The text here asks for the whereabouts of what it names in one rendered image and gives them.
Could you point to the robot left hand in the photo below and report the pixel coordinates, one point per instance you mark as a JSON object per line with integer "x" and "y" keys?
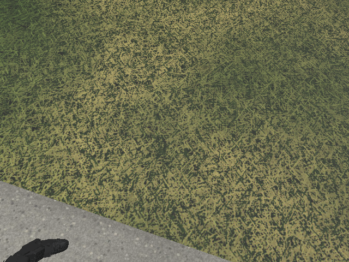
{"x": 38, "y": 249}

